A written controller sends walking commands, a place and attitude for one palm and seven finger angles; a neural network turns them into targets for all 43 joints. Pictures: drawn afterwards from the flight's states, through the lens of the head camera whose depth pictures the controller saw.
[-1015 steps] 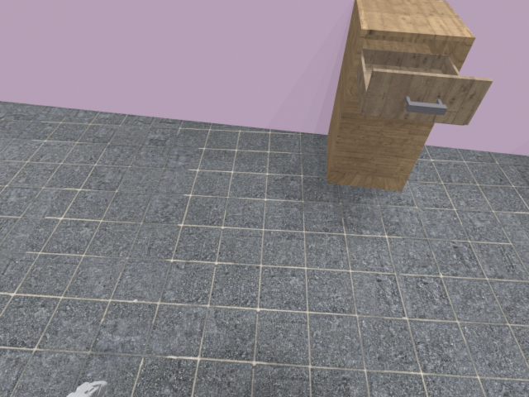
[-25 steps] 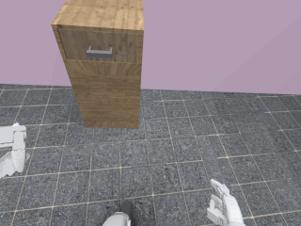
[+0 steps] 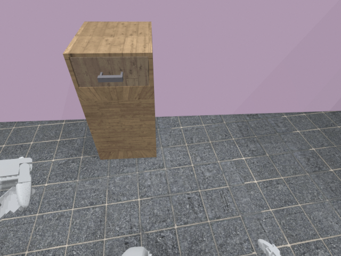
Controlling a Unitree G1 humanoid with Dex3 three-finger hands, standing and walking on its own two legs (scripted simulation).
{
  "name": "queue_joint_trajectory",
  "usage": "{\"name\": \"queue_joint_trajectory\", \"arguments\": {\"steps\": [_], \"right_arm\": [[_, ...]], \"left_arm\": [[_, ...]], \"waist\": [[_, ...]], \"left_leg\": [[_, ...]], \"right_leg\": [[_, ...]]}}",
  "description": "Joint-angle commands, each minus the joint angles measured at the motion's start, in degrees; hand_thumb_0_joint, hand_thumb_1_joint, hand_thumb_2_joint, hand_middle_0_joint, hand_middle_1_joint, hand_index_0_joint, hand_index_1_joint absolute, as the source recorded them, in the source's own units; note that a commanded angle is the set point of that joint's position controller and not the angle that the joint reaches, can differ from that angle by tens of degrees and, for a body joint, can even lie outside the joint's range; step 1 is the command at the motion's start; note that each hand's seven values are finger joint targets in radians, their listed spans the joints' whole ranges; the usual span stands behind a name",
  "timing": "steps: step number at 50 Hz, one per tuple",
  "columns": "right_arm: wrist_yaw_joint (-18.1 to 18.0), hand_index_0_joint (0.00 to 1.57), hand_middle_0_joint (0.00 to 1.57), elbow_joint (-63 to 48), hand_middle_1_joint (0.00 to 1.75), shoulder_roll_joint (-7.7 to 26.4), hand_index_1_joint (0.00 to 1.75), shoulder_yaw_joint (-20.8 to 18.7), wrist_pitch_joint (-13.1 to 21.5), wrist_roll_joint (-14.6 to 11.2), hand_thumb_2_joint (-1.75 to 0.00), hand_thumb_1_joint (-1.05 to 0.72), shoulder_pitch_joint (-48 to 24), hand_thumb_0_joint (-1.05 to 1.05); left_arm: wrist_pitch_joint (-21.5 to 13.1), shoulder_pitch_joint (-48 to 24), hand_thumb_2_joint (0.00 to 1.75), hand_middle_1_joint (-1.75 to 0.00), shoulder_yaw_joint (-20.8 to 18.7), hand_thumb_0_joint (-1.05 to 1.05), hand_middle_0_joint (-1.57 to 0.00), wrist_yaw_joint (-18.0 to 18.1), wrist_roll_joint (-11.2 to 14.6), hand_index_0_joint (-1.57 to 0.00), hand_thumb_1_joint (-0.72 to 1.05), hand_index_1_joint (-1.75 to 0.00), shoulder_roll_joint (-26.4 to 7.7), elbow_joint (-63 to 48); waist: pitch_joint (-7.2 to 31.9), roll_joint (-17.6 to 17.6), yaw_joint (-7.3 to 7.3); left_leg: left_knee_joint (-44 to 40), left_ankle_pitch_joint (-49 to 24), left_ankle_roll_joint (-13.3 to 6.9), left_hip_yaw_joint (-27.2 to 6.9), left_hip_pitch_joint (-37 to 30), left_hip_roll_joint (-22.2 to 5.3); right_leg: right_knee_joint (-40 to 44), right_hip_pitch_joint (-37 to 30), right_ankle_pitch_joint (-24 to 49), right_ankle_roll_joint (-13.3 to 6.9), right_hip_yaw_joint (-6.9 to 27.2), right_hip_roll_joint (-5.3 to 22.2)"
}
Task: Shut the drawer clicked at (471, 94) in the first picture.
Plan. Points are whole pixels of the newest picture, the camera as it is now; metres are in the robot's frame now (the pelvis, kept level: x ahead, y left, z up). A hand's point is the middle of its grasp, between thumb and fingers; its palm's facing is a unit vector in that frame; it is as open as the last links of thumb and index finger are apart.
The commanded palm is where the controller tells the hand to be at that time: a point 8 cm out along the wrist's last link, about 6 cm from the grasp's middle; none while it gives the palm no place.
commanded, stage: stop stepping back and stand still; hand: left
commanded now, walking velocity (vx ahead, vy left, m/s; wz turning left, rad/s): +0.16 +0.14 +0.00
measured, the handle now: (111, 76) +0.91 +0.34 -0.05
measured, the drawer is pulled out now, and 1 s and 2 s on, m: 0.00 0.00 0.00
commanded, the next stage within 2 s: let the arm hang, fingers relaxed in 1.32 s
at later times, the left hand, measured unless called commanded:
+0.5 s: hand (16, 173) +0.20 +0.28 +0.18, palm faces +0.39 -0.79 -0.47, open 3.2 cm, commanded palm +0.14 +0.32 +0.19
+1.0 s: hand out of the picture +0.18 +0.30 +0.17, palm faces +0.38 -0.81 -0.46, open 3.2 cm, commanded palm +0.12 +0.33 +0.19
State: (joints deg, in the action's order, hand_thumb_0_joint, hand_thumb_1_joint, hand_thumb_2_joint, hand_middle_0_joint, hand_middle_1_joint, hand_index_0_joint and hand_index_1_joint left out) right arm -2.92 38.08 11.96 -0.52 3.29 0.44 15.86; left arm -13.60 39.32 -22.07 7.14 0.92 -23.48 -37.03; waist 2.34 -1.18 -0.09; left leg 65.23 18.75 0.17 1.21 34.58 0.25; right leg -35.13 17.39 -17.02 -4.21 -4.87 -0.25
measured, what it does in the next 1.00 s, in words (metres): steps on the spot: left foot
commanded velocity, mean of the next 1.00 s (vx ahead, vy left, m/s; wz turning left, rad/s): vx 0.01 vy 0.01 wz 0.00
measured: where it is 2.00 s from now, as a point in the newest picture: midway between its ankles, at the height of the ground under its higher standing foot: outside the picture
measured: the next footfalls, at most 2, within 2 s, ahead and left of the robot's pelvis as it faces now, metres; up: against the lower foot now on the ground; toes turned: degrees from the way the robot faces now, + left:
left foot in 0.22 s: +0.03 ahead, +0.17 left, +0.00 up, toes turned +6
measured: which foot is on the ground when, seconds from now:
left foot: up 0.00-0.20, down 0.22-1.00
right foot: down 0.00-1.00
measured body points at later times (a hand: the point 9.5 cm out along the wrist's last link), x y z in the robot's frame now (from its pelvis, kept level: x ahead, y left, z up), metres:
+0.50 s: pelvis +0.02 +0.04 +0.00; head +0.03 +0.04 +0.45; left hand +0.18 +0.32 +0.20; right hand +0.19 -0.18 -0.08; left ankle -0.01 +0.17 -0.73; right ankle +0.02 -0.08 -0.73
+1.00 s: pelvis +0.00 +0.05 +0.01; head +0.01 +0.06 +0.46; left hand +0.15 +0.34 +0.19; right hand +0.17 -0.17 -0.07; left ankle -0.01 +0.17 -0.73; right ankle +0.02 -0.08 -0.73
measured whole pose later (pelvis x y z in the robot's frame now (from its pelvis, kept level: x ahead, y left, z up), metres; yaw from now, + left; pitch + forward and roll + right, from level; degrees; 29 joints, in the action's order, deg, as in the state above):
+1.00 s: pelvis +0.00 +0.05 +0.01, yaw +1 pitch -1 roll -1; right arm -3.8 33.7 11.1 0.5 4.8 -0.8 11.8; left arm -12.3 37.2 -21.2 8.6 2.3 -20.9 -32.3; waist -1.9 0.3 -0.2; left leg 28.7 16.0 0.0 4.4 12.2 -2.7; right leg -25.9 13.8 -11.4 1.3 -3.6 2.2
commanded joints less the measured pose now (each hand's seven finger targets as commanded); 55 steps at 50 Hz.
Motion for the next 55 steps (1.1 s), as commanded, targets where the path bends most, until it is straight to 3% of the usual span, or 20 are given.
{"name": "queue_joint_trajectory", "arguments": {"steps": [1,5,7,9,10,11,12,13,14,15,17,18,20,21,23,28,31,38,48,55], "right_arm": [[-1.7,0.2,0.2,-9.4,0.3,6.3,0.3,-2.8,3.7,-0.2,-0.9,-0.9,-7.8,0.0],[-3.0,0.2,0.2,-9.3,0.3,5.7,0.3,-2.4,5.8,-0.3,-0.9,-0.9,-8.0,0.0],[-3.2,0.2,0.2,-9.6,0.3,5.5,0.3,-2.0,6.5,0.1,-0.9,-0.9,-7.8,0.0],[-3.1,0.2,0.2,-10.4,0.3,6.2,0.3,-2.4,6.8,0.2,-0.9,-0.9,-7.4,0.0],[-3.1,0.2,0.2,-10.8,0.3,7.0,0.3,-2.7,6.8,0.1,-0.9,-0.9,-6.9,0.0],[-2.8,0.2,0.2,-11.6,0.3,7.5,0.3,-2.6,6.6,0.1,-0.9,-0.9,-7.3,0.0],[-2.4,0.2,0.2,-12.0,0.3,7.7,0.3,-2.5,6.5,-0.2,-0.9,-0.9,-7.6,0.0],[-1.8,0.2,0.2,-12.0,0.3,7.4,0.3,-2.4,6.8,-0.4,-0.9,-0.9,-7.5,0.0],[-1.6,0.2,0.2,-11.1,0.3,6.0,0.3,-2.1,6.8,-0.4,-0.9,-0.9,-7.4,0.0],[-1.6,0.2,0.2,-11.4,0.3,6.1,0.3,-1.9,6.8,-0.5,-0.9,-0.9,-7.3,0.0],[-1.1,0.2,0.2,-11.4,0.3,5.8,0.3,-1.6,6.8,-1.0,-0.9,-0.9,-7.5,0.0],[-0.7,0.2,0.2,-11.3,0.3,5.9,0.3,-1.9,6.7,-1.3,-0.9,-0.9,-7.2,0.0],[-0.3,0.2,0.2,-11.4,0.3,5.7,0.3,-2.3,5.8,-1.4,-0.9,-0.9,-6.8,0.0],[-0.2,0.2,0.2,-11.1,0.3,5.2,0.3,-2.1,5.4,-1.4,-0.9,-0.9,-6.5,0.0],[-0.3,0.2,0.2,-11.2,0.3,5.0,0.3,-1.8,4.6,-1.2,-0.9,-0.9,-6.8,0.0],[-1.1,0.2,0.2,-12.6,0.3,5.4,0.3,-1.4,3.8,-1.2,-0.9,-0.9,-8.6,0.0],[-1.2,0.2,0.2,-13.1,0.3,5.4,0.3,-1.5,4.4,-1.2,-0.9,-0.9,-8.8,0.0],[-0.8,0.2,0.2,-13.0,0.3,5.6,0.3,-1.8,4.6,-1.3,-0.9,-0.9,-8.0,0.0],[-1.5,0.2,0.2,-12.8,0.3,5.8,0.3,-1.8,4.3,-1.1,-0.9,-0.9,-8.8,0.0],[-1.9,0.2,0.2,-12.4,0.3,6.0,0.3,-1.9,4.7,-0.9,-0.9,-0.9,-9.1,0.0]], "left_arm": [[-2.6,-8.5,0.9,-1.6,-5.8,0.0,-1.4,1.4,0.6,-1.4,0.9,-1.6,-6.8,1.4],[-2.7,-10.4,0.9,-1.6,-1.2,0.0,-1.4,2.6,-0.2,-1.4,0.9,-1.6,-4.0,2.3],[-2.3,-9.3,0.9,-1.6,-1.6,0.0,-1.4,3.4,-0.5,-1.4,0.9,-1.6,-4.7,0.3],[-2.5,-9.6,0.9,-1.6,-2.5,0.0,-1.4,3.8,-0.2,-1.4,0.9,-1.6,-5.7,-5.0],[-2.6,-8.7,0.9,-1.6,-3.3,0.0,-1.4,3.8,0.0,-1.4,0.9,-1.6,-6.5,-7.1],[-3.1,-8.7,0.9,-1.6,-4.3,0.0,-1.4,3.9,0.1,-1.4,0.9,-1.6,-7.0,-9.7],[-3.4,-8.6,0.9,-1.6,-5.4,0.0,-1.4,4.0,-0.1,-1.4,0.9,-1.6,-7.6,-11.6],[-3.6,-7.7,0.9,-1.6,-6.3,0.0,-1.4,3.8,-0.2,-1.4,0.9,-1.6,-8.5,-12.1],[-3.3,-4.9,0.9,-1.6,-7.2,0.0,-1.4,3.5,0.1,-1.4,0.9,-1.6,-8.9,-11.0],[-2.9,-4.4,0.9,-1.6,-8.1,0.0,-1.4,3.4,0.1,-1.4,0.9,-1.6,-9.5,-12.2],[-2.9,-3.9,0.9,-1.6,-7.2,0.0,-1.4,3.4,0.2,-1.4,0.9,-1.6,-7.5,-10.4],[-2.8,-2.9,0.9,-1.6,-6.6,0.0,-1.4,3.3,0.6,-1.4,0.9,-1.6,-6.5,-8.1],[-2.6,-1.9,0.9,-1.6,-5.5,0.0,-1.4,3.1,1.3,-1.4,0.9,-1.6,-5.4,-5.1],[-2.5,-2.0,0.9,-1.6,-6.1,0.0,-1.4,3.2,1.3,-1.4,0.9,-1.6,-6.3,-4.4],[-2.3,-1.9,0.9,-1.6,-6.6,0.0,-1.4,3.3,1.3,-1.4,0.9,-1.6,-6.5,-3.7],[-2.3,-2.5,0.9,-1.6,-6.6,0.0,-1.4,2.7,1.3,-1.4,0.9,-1.6,-7.1,-8.2],[-2.5,-3.7,0.9,-1.6,-5.8,0.0,-1.4,2.5,1.2,-1.4,0.9,-1.6,-7.0,-11.3],[-2.5,-0.3,0.9,-1.6,-6.0,0.0,-1.4,2.8,1.4,-1.4,0.9,-1.6,-6.1,-9.0],[-2.0,-2.7,0.9,-1.6,-4.7,0.0,-1.4,2.7,1.4,-1.4,0.9,-1.6,-4.9,-5.5],[-1.4,-6.2,0.9,-1.6,-3.8,0.0,-1.4,3.0,0.8,-1.4,0.9,-1.6,-5.0,-6.7]], "waist": [[-5.0,-1.9,-2.08],[-3.0,-7.0,-0.46],[-1.5,-11.6,0.21],[-0.6,-7.5,-0.19],[1.1,-1.6,-0.44],[1.3,5.8,-0.4],[2.3,10.0,-0.06],[3.1,10.1,0.27],[2.6,13.4,-0.12],[0.9,15.2,-0.05],[-1.2,11.0,-0.46],[-0.4,6.1,-0.74],[1.5,-2.4,-1.43],[2.5,-5.3,-1.59],[3.5,-5.9,-1.57],[3.3,5.2,-0.61],[3.5,7.0,-0.46],[3.9,6.9,-0.44],[-0.8,3.5,-0.28],[-0.5,3.6,-0.21]], "left_leg": [[-3.8,-4.2,-0.3,-1.1,-2.3,-4.2],[-25.9,1.4,-2.0,4.7,-10.9,-1.6],[-34.6,1.8,-2.7,6.4,-16.6,-0.4],[-42.2,0.2,-3.5,3.7,-21.4,-1.7],[-44.8,-1.3,-4.3,-0.2,-24.1,-4.4],[-45.8,-6.7,-6.3,-7.2,-25.8,-9.2],[-44.3,-15.3,-7.8,-11.9,-27.5,-13.3],[-43.3,-24.6,-7.1,-10.8,-28.1,-13.8],[-43.8,-22.5,-6.2,-7.9,-25.0,-12.5],[-43.4,-19.1,-5.3,-5.5,-21.6,-11.5],[-40.3,-15.6,-3.8,-2.1,-15.7,-8.9],[-37.5,-14.7,-2.4,-0.2,-14.7,-6.7],[-31.5,-9.7,-0.3,2.3,-15.1,-3.0],[-30.6,-8.0,0.0,2.5,-15.5,-2.3],[-34.4,-8.1,-0.3,1.9,-18.1,-2.5],[-41.7,-26.2,-1.7,-2.2,-22.0,-7.4],[-41.2,-28.7,-1.4,-1.3,-22.1,-7.3],[-41.5,-22.2,-0.3,0.1,-19.8,-5.8],[-45.0,-4.5,-0.8,-0.3,-15.8,-5.1],[-45.3,-1.2,-0.8,-0.4,-16.0,-4.0]], "right_leg": [[25.9,10.9,-24.0,-3.5,19.0,15.5],[24.5,2.5,-20.0,-1.2,14.7,14.4],[22.9,0.0,-18.8,-0.7,13.5,13.1],[17.1,-2.2,-11.1,0.7,12.1,11.1],[10.9,-2.7,-5.3,1.7,9.8,8.9],[3.9,-0.8,0.7,3.5,6.5,4.8],[-1.3,1.5,5.3,4.9,3.4,2.5],[-2.6,1.9,4.0,5.3,1.8,1.6],[-0.2,0.1,-1.3,4.8,0.8,1.5],[2.1,-2.6,0.2,4.6,0.7,1.4],[6.5,-9.0,11.4,4.0,2.1,2.1],[7.2,-11.1,17.5,3.3,5.0,3.3],[10.0,-10.7,24.0,0.9,12.9,8.8],[11.2,-11.4,26.4,0.2,14.3,10.8],[10.9,-11.2,25.4,0.7,12.1,10.5],[4.1,-10.1,21.5,4.9,2.4,2.5],[4.3,-11.2,22.3,4.9,1.8,2.1],[6.5,-13.5,23.2,4.6,2.5,2.4],[11.9,-10.4,11.8,4.9,5.1,2.6],[14.7,-9.9,6.6,4.8,5.9,2.9]]}}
